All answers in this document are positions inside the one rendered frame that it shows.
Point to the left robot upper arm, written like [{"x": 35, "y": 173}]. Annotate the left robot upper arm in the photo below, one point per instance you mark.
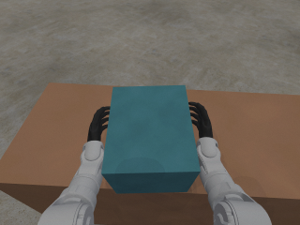
[{"x": 78, "y": 213}]

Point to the left robot forearm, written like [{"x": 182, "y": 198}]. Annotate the left robot forearm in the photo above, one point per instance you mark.
[{"x": 85, "y": 184}]

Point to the right robot forearm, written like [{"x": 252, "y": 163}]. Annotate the right robot forearm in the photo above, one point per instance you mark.
[{"x": 215, "y": 179}]

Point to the pedestal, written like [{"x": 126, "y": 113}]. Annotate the pedestal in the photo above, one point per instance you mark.
[{"x": 257, "y": 134}]

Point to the right robot hand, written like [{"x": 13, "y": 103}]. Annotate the right robot hand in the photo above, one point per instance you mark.
[{"x": 203, "y": 122}]

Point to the left robot hand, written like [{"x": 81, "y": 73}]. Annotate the left robot hand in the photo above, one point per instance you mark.
[{"x": 96, "y": 128}]

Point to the right robot upper arm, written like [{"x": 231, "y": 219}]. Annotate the right robot upper arm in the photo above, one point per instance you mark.
[{"x": 230, "y": 212}]

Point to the carton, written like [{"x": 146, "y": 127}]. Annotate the carton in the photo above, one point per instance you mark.
[{"x": 150, "y": 144}]

